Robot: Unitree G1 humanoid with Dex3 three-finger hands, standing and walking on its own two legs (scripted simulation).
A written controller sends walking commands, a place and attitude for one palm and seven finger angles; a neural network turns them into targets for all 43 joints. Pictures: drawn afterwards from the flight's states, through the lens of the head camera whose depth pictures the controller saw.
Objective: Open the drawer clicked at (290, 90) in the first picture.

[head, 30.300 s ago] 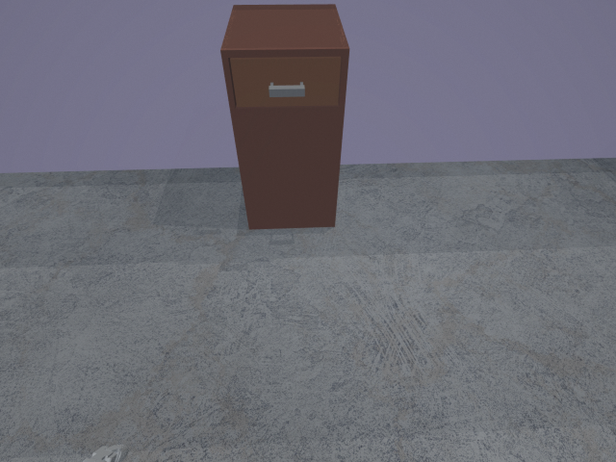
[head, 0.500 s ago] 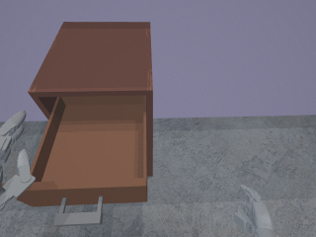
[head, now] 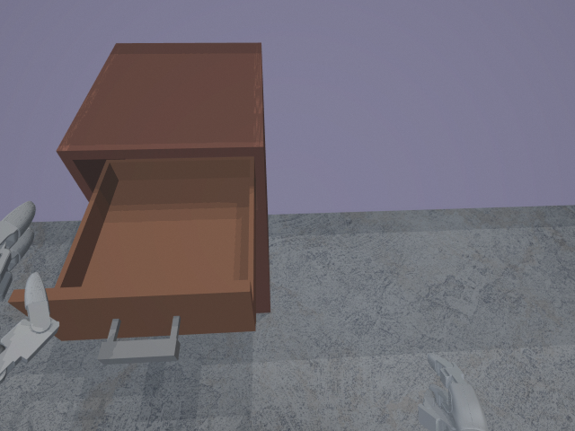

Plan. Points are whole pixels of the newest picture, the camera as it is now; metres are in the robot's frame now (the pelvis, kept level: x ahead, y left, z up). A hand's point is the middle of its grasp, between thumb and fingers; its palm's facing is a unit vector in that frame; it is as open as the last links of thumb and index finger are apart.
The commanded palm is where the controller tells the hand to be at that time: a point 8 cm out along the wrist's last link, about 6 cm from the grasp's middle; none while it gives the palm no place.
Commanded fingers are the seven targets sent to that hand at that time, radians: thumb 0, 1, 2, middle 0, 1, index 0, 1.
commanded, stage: step back with the hand held close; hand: left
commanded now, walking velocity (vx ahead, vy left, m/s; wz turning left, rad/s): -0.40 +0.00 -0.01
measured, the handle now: (143, 337) +0.27 +0.24 -0.08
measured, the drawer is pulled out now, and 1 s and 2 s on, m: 0.30 0.30 0.30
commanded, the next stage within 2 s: stop stepping back and stand still in 0.34 s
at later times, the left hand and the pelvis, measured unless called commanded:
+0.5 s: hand out of the picture +0.06 +0.20 +0.15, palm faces +0.35 -0.82 -0.46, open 7.4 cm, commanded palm +0.00 +0.25 +0.18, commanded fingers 0.00 0.90 0.90 -0.20 -0.30 -0.20 -0.30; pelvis -0.13 -0.03 -0.01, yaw +0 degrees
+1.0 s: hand out of the picture -0.01 +0.16 +0.15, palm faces +0.32 -0.82 -0.48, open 7.4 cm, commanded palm -0.07 +0.21 +0.18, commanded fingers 0.00 0.90 0.90 -0.20 -0.30 -0.20 -0.30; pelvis -0.20 -0.07 +0.01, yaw +0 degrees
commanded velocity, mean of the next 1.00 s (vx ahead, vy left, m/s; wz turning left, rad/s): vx -0.06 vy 0.06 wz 0.00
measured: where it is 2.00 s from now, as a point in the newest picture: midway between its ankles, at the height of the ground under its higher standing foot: outside the picture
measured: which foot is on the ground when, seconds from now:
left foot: down 0.00-0.26, up 0.28-0.48, down 0.50-0.76, up 0.78-1.00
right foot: down 0.00-0.54, up 0.56-0.72, down 0.74-1.00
